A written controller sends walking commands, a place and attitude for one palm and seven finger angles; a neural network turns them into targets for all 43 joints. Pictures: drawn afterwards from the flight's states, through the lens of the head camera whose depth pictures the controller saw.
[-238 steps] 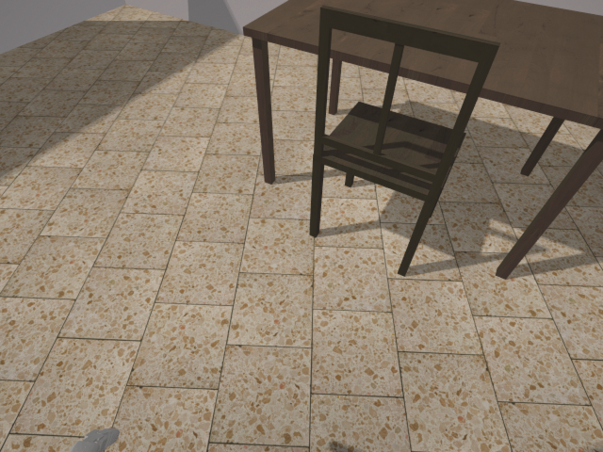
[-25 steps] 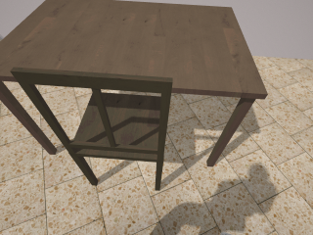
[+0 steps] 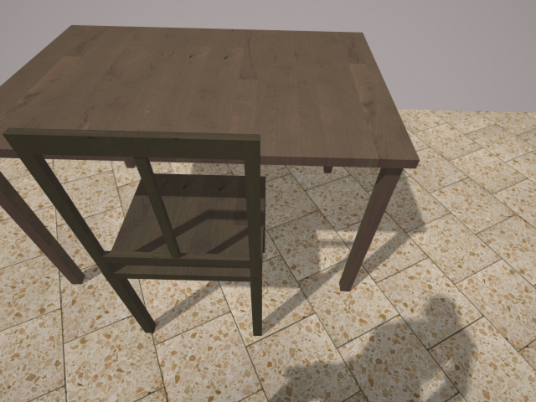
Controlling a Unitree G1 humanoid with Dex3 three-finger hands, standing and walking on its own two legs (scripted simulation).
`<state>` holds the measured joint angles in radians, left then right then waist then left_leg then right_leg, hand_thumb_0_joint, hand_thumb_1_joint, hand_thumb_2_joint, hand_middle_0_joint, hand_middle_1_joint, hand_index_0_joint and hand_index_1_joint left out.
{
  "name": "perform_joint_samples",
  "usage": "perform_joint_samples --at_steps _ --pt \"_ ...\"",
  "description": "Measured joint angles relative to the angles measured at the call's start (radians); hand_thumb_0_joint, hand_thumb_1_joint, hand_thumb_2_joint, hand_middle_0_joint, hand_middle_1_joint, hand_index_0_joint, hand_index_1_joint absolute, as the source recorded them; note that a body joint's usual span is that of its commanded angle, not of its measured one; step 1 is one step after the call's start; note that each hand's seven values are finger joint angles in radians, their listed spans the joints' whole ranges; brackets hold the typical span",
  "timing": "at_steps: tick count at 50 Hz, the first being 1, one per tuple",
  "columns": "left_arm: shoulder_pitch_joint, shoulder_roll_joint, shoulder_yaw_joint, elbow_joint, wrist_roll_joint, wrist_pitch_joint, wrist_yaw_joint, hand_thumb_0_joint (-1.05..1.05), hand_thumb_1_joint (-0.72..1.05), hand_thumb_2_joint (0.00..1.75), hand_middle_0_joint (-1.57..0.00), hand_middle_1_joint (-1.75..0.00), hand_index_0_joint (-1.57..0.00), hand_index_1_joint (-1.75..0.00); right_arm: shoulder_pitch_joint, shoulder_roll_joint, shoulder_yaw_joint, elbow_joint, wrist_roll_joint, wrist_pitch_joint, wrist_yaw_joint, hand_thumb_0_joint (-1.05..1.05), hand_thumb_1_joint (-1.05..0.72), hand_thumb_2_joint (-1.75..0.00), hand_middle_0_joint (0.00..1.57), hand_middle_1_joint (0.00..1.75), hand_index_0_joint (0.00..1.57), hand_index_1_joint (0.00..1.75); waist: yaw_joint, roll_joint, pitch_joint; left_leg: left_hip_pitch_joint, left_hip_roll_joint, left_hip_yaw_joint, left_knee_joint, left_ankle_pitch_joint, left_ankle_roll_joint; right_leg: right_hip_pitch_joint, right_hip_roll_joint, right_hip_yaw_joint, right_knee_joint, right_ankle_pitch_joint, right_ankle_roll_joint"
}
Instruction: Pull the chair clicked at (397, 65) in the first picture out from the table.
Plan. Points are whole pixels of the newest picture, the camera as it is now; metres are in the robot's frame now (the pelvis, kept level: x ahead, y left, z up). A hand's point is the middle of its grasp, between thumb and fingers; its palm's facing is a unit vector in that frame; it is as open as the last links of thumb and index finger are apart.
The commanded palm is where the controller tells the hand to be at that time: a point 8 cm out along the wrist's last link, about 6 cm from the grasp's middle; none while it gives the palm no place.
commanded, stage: look again from close up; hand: left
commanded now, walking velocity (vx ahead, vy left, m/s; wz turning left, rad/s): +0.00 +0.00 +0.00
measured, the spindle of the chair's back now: (161, 213) +0.50 +0.25 -0.07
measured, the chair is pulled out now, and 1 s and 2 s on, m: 0.00 0.00 0.00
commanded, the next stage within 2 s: raise the hand toward the chair's back in 0.98 s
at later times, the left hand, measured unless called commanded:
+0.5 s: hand out of the picture +0.02 +0.17 -0.17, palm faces +0.01 -0.99 -0.17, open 7.4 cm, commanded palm none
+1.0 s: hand out of the picture +0.06 +0.19 -0.17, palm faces +0.00 -0.98 -0.20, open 7.4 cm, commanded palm none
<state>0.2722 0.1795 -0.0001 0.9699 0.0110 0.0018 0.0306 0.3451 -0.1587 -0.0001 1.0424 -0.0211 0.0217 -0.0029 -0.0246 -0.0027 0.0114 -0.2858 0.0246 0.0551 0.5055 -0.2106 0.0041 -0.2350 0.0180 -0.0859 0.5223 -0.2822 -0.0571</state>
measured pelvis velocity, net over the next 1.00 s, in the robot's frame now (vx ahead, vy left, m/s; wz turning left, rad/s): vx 0.06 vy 0.01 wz -0.02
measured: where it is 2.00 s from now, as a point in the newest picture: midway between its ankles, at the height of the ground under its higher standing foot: outside the picture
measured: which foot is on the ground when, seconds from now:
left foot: down 0.00-1.00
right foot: down 0.00-1.00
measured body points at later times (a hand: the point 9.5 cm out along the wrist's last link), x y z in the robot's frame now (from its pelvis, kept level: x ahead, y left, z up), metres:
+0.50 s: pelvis +0.04 +0.01 +0.01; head +0.05 +0.01 +0.45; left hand +0.02 +0.22 -0.16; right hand +0.04 -0.21 -0.15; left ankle +0.04 +0.12 -0.73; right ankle +0.00 -0.08 -0.73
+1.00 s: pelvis +0.06 +0.01 +0.01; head +0.08 +0.02 +0.46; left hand +0.06 +0.24 -0.15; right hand +0.06 -0.21 -0.15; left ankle +0.04 +0.12 -0.73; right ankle +0.00 -0.08 -0.73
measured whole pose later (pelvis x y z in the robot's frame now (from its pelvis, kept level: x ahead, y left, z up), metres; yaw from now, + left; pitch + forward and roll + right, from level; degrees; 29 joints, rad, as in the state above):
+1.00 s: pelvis +0.06 +0.01 +0.01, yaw -1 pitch +0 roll +1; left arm 0.29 0.17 -0.01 1.11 0.01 -0.02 0.04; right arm 0.25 -0.15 0.02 1.15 -0.01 -0.02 -0.04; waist 0.00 -0.02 0.02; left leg -0.16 0.00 0.08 0.42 -0.27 0.01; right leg -0.11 0.00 -0.05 0.42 -0.32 -0.03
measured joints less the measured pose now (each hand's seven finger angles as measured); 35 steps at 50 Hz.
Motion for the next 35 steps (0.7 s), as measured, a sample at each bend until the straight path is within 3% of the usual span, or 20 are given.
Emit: perform_joint_samples --at_steps 8,18,35 --pt "0.014 -0.004 -0.005 0.068 -0.005 -0.007 -0.002 0.00 0.91 0.89 -0.20 -0.30 -0.20 -0.30 0.019 0.023 0.015 0.062 0.008 -0.017 -0.009 0.00 -0.91 -0.89 0.20 0.30 0.19 0.30 0.004 -0.012 0.013 0.024 0.002 0.002 -0.028 -0.002 -0.006 0.028 0.005 0.004 -0.040 0.006 0.002" --pt "0.042 -0.032 -0.012 0.132 -0.003 -0.017 0.002 0.00 0.90 0.89 -0.20 -0.30 -0.20 -0.30 -0.044 0.039 0.019 0.089 0.016 -0.037 -0.020 0.00 -0.91 -0.89 0.20 0.30 0.20 0.30 0.023 -0.014 0.015 0.062 -0.003 0.015 -0.048 -0.022 0.000 0.064 0.000 0.017 -0.063 -0.008 0.012" --pt "0.040 -0.026 -0.012 0.147 0.002 -0.024 0.008 0.00 0.90 0.89 -0.20 -0.30 -0.20 -0.30 -0.108 0.003 0.011 0.090 0.016 -0.043 -0.033 0.01 -0.93 -0.89 0.20 0.30 0.20 0.30 0.034 -0.023 0.000 0.110 -0.014 0.024 -0.073 -0.047 0.005 0.111 -0.009 0.028 -0.090 -0.028 0.024"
